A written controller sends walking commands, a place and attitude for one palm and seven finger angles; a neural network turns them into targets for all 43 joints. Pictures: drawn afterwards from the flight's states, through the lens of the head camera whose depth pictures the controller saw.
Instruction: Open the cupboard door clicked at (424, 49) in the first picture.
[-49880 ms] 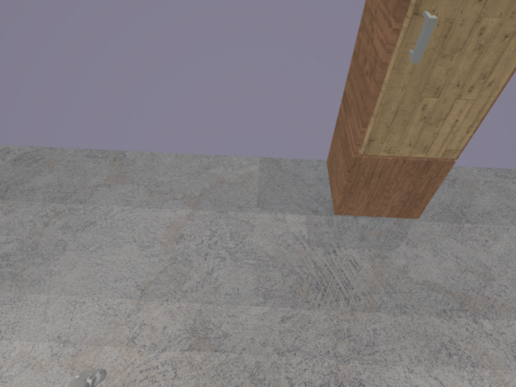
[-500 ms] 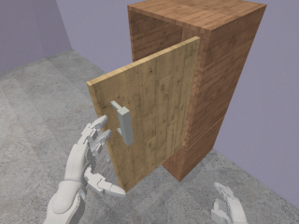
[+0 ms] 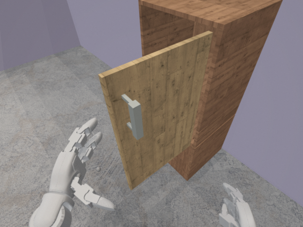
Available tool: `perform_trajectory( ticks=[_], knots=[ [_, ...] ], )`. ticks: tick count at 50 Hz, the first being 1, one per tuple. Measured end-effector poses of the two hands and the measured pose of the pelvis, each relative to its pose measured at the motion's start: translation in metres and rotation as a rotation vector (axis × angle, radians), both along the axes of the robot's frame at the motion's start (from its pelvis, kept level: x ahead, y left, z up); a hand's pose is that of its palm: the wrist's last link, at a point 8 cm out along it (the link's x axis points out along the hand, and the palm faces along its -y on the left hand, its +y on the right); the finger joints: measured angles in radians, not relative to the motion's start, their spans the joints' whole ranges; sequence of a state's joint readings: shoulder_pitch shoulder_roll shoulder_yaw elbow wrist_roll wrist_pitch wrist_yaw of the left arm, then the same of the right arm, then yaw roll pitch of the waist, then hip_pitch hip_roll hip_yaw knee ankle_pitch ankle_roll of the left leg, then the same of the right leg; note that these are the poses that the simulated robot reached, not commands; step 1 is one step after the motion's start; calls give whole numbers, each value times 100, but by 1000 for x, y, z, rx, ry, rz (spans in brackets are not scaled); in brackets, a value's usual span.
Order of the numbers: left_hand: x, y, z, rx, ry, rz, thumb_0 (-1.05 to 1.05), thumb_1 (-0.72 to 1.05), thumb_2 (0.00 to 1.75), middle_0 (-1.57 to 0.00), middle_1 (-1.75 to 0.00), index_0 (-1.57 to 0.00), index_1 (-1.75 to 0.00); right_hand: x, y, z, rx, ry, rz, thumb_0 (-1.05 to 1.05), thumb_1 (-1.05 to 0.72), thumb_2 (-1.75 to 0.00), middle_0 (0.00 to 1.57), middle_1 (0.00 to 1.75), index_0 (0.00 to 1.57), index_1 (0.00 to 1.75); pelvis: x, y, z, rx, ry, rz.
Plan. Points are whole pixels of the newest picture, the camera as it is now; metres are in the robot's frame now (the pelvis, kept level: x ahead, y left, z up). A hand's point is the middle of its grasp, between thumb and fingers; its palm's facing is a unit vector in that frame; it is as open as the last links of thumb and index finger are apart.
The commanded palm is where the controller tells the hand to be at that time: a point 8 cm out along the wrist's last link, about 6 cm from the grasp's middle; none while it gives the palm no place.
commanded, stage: draw the hand back to the body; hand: left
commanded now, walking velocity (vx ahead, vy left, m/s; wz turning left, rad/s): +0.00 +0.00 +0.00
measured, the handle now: (132, 116) +0.36 +0.09 +0.13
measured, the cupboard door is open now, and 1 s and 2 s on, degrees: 88 88 88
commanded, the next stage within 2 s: step back with the hand held close in 1.50 s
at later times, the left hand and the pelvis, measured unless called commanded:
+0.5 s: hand (67, 166) +0.20 +0.20 +0.14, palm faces +0.15 -0.97 -0.19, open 15.9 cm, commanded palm +0.16 +0.25 +0.16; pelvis +0.00 +0.01 +0.01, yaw +0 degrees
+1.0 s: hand (39, 150) +0.22 +0.26 +0.16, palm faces +0.41 -0.83 -0.38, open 10.5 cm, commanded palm +0.17 +0.30 +0.18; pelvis +0.02 +0.02 +0.02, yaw -2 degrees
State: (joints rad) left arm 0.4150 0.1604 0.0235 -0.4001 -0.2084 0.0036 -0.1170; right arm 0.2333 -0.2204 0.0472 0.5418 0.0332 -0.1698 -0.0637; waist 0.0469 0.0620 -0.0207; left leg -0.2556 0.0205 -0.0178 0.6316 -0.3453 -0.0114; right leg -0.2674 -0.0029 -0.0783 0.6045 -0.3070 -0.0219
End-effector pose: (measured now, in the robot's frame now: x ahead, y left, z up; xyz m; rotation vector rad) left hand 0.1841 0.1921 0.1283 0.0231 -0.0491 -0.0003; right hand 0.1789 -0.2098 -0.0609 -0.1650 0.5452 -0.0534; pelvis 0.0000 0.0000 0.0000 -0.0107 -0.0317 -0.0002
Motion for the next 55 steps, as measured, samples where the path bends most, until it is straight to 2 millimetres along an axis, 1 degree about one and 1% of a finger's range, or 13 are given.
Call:
perform_trajectory(
  ticks=[3, 10, 18, 22, 24, 28, 32, 42, 47, 55],
  knots=[
    [1, 2, 5, 21, -15, -7, -2, -51, 30, -15, -30, -16, -30, -3, 4, 0, 4, -4, 0, 1, -90, -90, 20, 30, 21, 30, -2, 2, 0, 1, -2, -2],
    [0, 22, 11, 36, -5, 23, -1, -50, 30, -15, -30, -16, -30, -5, 10, 1, 13, -2, -1, 1, -90, -90, 20, 30, 21, 30, -2, 5, 2, -1, -10, -7],
    [-10, 35, 18, 42, -4, 34, -1, -50, 30, -15, -30, -16, -30, 1, 13, 6, 0, -22, 13, 1, -90, -90, 20, 30, 21, 30, 0, 10, 3, -4, -14, -1],
    [-12, 45, 20, 53, -3, 42, -1, -47, 32, -15, -30, -16, -30, 6, 14, 8, -7, -31, 17, 1, -90, -90, 20, 30, 21, 30, 1, 10, 4, -5, -15, 1],
    [-13, 52, 23, 139, -11, 106, -1, -44, 33, -16, -30, -16, -30, 7, 14, 10, -21, -30, 19, 1, -90, -90, 20, 30, 21, 30, 2, 10, 5, -6, -22, -2],
    [-18, 66, 25, 233, -20, 239, -1, -35, 37, -16, -30, -16, -30, 8, 15, 11, -35, -10, 16, 1, -90, -90, 20, 30, 21, 30, 2, 10, 8, -7, -26, -9],
    [-21, 74, 26, 276, -20, 307, -1, -23, 42, -16, -30, -17, -30, 6, 15, 8, -48, 32, 21, 1, -90, -90, 20, 30, 21, 30, 5, 12, 11, -7, -30, -11],
    [-12, 92, 42, 362, -64, 375, -1, 11, 56, -18, -30, -18, -30, 6, 15, -3, -44, 118, 1, 1, -90, -90, 20, 30, 21, 30, 16, 16, 15, -3, -38, -20],
    [-7, 102, 48, 387, -75, 402, 0, 28, 64, -19, -30, -19, -30, 10, 14, -4, -37, 128, -13, 1, -90, -90, 20, 30, 21, 30, 21, 17, 16, -3, -39, -25],
    [-4, 117, 52, 405, -77, 452, 0, 56, 76, -20, -30, -20, -30, 18, 9, -1, -46, 136, -24, 1, -90, -90, 20, 30, 21, 30, 26, 16, 17, -4, -39, -29]
  ],
)
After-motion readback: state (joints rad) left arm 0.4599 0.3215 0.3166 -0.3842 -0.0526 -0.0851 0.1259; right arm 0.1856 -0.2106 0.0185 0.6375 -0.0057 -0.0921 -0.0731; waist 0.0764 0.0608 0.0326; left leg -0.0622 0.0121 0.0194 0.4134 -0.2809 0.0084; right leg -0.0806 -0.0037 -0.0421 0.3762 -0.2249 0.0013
